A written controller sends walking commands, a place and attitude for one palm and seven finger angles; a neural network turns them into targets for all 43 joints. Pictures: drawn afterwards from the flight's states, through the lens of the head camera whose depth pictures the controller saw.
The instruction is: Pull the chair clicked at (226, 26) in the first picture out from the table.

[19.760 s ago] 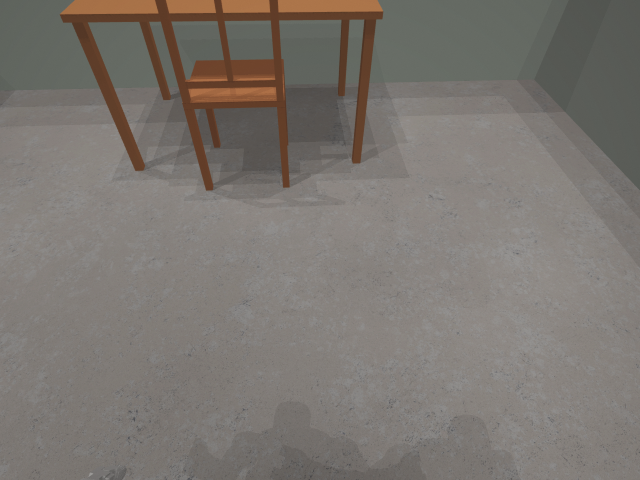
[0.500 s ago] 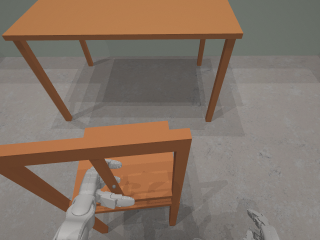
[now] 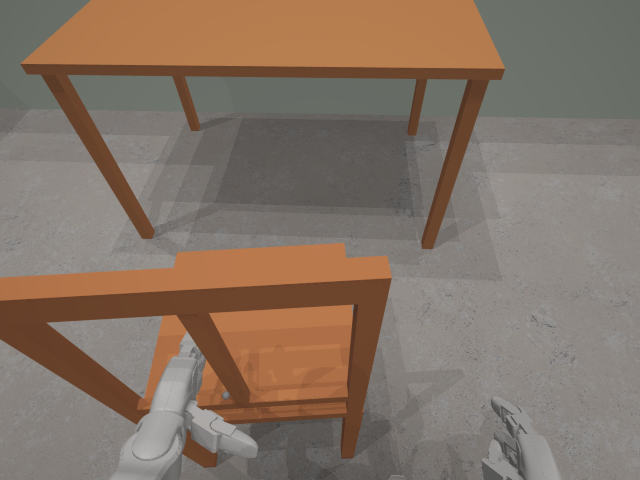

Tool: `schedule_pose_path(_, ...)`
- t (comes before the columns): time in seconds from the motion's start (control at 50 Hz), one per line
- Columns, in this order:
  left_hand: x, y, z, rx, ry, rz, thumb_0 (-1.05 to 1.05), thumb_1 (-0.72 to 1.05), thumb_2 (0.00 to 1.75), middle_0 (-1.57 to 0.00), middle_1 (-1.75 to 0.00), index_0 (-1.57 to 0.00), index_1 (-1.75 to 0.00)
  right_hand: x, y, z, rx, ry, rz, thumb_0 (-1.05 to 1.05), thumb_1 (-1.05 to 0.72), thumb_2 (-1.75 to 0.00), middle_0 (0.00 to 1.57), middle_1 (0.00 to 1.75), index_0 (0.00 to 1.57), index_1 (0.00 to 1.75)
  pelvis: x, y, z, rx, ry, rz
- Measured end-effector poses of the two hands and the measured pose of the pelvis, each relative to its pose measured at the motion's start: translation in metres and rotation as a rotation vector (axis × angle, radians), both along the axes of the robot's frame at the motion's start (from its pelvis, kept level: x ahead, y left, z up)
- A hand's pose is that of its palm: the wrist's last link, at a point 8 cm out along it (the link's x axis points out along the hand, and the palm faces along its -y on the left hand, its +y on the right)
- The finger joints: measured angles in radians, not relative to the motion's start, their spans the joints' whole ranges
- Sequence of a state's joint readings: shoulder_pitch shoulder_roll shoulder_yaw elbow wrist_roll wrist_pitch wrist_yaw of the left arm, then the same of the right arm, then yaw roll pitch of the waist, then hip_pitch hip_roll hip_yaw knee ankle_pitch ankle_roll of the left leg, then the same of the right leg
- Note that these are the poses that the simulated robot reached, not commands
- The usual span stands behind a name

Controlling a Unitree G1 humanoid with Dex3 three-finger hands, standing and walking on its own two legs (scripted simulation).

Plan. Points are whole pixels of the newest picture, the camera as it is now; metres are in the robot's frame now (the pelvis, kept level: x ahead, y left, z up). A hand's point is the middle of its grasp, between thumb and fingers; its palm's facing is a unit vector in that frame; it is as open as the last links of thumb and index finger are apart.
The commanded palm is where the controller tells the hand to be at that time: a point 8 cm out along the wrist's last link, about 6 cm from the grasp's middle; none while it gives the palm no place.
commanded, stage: draw the fingers out of the gap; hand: left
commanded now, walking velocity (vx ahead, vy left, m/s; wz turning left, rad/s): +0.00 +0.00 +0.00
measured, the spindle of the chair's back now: (221, 361) +0.28 +0.14 -0.03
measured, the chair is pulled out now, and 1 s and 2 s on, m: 0.58 0.58 0.58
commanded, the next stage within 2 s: draw the hand back to the body in 0.70 s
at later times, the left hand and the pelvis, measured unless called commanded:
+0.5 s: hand (203, 461) +0.17 +0.14 -0.03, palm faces -0.03 -0.99 -0.16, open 17.5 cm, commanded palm +0.14 +0.20 -0.01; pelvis +0.00 +0.01 -0.01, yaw +1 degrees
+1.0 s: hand (172, 479) +0.14 +0.16 +0.02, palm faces +0.07 -1.00 -0.01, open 17.5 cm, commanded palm +0.10 +0.22 +0.03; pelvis +0.00 +0.02 -0.03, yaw +1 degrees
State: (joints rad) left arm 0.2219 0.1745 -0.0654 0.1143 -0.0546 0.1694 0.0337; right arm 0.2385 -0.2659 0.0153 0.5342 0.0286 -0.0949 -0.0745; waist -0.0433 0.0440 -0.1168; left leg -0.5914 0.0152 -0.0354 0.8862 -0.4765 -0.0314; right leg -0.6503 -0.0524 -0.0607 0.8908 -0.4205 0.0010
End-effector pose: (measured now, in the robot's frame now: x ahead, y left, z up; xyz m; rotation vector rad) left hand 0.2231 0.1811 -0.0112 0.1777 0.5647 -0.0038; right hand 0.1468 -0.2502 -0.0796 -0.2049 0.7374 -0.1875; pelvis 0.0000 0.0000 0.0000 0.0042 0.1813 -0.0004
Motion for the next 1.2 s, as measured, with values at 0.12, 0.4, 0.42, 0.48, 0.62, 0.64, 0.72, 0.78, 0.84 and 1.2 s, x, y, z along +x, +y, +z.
schedule_pose_path(0.12, -0.024, 0.007, 0.000, 0.013, 0.019, 0.016, -0.01, -0.53, 0.20, -0.01, -0.01, -0.01, -0.01, -0.003, 0.000, 0.002, 0.001, -0.012, -0.017, 0.01, -0.90, -0.90, 0.20, 0.30, 0.20, 0.30, 0.001, 0.000, -0.002, -0.002, 0.005, -0.002)
schedule_pose_path(0.4, -0.065, 0.015, -0.001, 0.001, 0.033, 0.024, -0.01, -0.53, 0.20, 0.00, 0.00, 0.00, 0.00, 0.008, 0.014, 0.000, -0.009, -0.065, 0.003, 0.02, -0.90, -0.90, 0.20, 0.30, 0.20, 0.30, -0.002, 0.007, -0.010, -0.017, 0.015, 0.018)
schedule_pose_path(0.42, -0.067, 0.014, -0.001, -0.001, 0.035, 0.023, -0.01, -0.53, 0.20, 0.00, 0.00, 0.00, 0.00, 0.009, 0.016, 0.000, -0.008, -0.070, 0.004, 0.02, -0.90, -0.90, 0.20, 0.30, 0.20, 0.30, -0.002, 0.007, -0.011, -0.017, 0.015, 0.018)
schedule_pose_path(0.48, -0.071, 0.015, -0.002, -0.003, 0.041, 0.023, -0.01, -0.53, 0.20, 0.00, 0.00, 0.00, 0.00, 0.013, 0.020, 0.001, -0.004, -0.083, 0.005, 0.02, -0.90, -0.90, 0.20, 0.30, 0.20, 0.30, -0.002, 0.009, -0.012, -0.019, 0.017, 0.017)
schedule_pose_path(0.62, -0.087, 0.020, 0.000, -0.003, 0.055, 0.041, -0.01, -0.53, 0.20, 0.00, 0.00, 0.00, 0.00, 0.021, 0.029, 0.005, 0.005, -0.110, 0.001, 0.02, -0.90, -0.90, 0.20, 0.30, 0.21, 0.30, 0.000, 0.013, -0.014, -0.025, 0.023, 0.015)
schedule_pose_path(0.64, -0.090, 0.020, 0.000, -0.005, 0.058, 0.042, -0.01, -0.53, 0.20, 0.00, 0.00, 0.00, 0.00, 0.022, 0.030, 0.005, 0.005, -0.114, 0.001, 0.02, -0.90, -0.90, 0.20, 0.30, 0.21, 0.30, 0.000, 0.014, -0.015, -0.026, 0.024, 0.016)
schedule_pose_path(0.72, -0.101, 0.020, -0.001, -0.015, 0.074, 0.040, -0.01, -0.53, 0.20, 0.00, 0.00, 0.00, 0.00, 0.026, 0.032, 0.006, 0.001, -0.122, 0.000, 0.02, -0.90, -0.90, 0.20, 0.30, 0.21, 0.30, 0.001, 0.016, -0.017, -0.029, 0.029, 0.016)
schedule_pose_path(0.78, -0.109, 0.020, 0.000, -0.018, 0.082, 0.040, -0.01, -0.53, 0.20, 0.00, 0.00, 0.00, 0.00, 0.028, 0.034, 0.006, -0.001, -0.127, -0.003, 0.02, -0.90, -0.90, 0.20, 0.30, 0.21, 0.30, 0.002, 0.018, -0.019, -0.031, 0.035, 0.017)
schedule_pose_path(0.84, -0.117, 0.020, 0.001, -0.020, 0.083, 0.042, -0.01, -0.53, 0.20, 0.00, 0.00, 0.00, 0.00, 0.031, 0.035, 0.006, 0.000, -0.133, -0.008, 0.02, -0.90, -0.90, 0.20, 0.30, 0.21, 0.30, 0.003, 0.019, -0.021, -0.033, 0.040, 0.016)
schedule_pose_path(1.2, -0.096, 0.046, 0.064, -0.108, -0.447, -0.028, -0.01, -0.54, 0.20, 0.00, 0.00, 0.00, 0.00, 0.028, 0.047, -0.021, 0.089, -0.112, -0.005, 0.02, -0.90, -0.90, 0.20, 0.30, 0.20, 0.30, -0.011, 0.018, -0.037, -0.042, 0.040, 0.007)
